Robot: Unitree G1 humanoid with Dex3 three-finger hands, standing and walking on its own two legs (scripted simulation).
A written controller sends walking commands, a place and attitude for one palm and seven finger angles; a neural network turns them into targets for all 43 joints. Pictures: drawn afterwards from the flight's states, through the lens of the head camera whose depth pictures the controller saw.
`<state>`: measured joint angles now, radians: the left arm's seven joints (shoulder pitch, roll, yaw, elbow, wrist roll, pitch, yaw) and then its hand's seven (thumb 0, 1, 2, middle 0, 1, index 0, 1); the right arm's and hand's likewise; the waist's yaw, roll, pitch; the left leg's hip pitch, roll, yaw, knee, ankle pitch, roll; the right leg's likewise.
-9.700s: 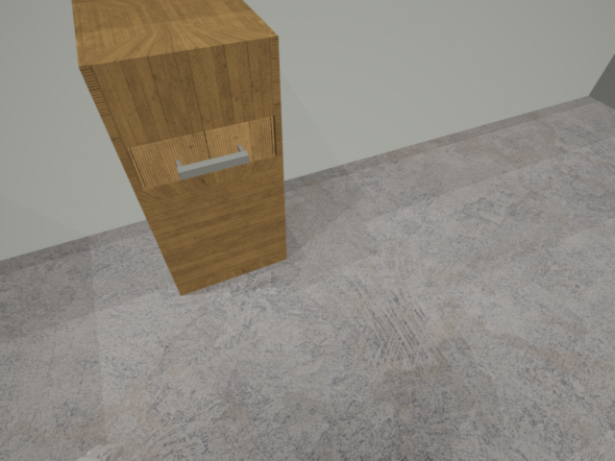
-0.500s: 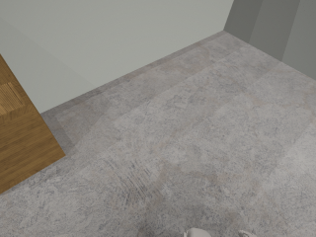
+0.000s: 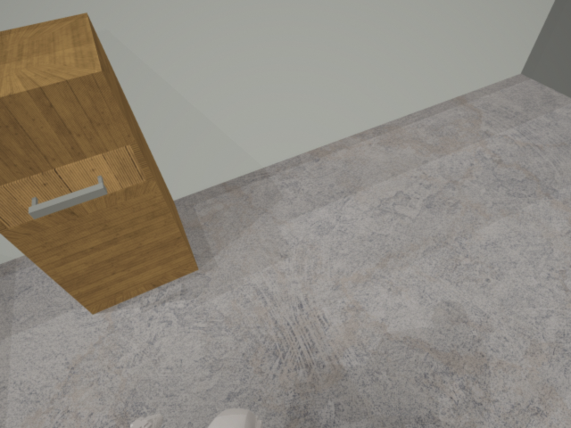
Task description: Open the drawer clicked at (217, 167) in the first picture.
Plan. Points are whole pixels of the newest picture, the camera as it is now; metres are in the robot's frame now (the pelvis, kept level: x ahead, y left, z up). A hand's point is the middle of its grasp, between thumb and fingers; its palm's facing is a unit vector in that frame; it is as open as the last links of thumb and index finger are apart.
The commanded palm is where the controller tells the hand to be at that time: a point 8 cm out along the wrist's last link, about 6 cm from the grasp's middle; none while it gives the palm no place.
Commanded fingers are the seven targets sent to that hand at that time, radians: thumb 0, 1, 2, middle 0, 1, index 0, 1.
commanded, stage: turn to face it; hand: left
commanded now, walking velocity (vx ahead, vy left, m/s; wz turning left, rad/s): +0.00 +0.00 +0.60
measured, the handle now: (68, 195) +0.71 +0.63 -0.17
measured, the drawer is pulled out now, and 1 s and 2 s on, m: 0.00 0.00 0.00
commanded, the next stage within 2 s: take the last steps up to it in 0.76 s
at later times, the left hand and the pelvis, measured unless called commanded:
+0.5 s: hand out of the picture -0.02 +0.29 -0.17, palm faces +0.31 -0.92 -0.24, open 7.4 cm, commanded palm none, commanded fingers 0.00 0.90 0.90 -0.20 -0.30 -0.20 -0.30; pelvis -0.02 +0.06 +0.00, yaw +15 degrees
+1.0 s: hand out of the picture -0.06 +0.19 -0.15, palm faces +0.46 -0.85 -0.27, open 7.3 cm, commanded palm none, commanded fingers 0.00 0.90 0.90 -0.20 -0.30 -0.20 -0.30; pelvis -0.03 +0.00 +0.00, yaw +25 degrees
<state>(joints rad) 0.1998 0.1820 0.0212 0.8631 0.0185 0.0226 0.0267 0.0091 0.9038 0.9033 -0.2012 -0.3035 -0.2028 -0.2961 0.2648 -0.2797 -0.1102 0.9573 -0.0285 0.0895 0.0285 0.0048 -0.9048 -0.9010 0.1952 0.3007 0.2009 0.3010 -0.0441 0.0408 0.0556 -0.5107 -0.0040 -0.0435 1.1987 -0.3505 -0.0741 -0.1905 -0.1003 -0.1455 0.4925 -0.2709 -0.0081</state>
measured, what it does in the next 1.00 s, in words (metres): steps on the spot, turning left: left foot, then right foot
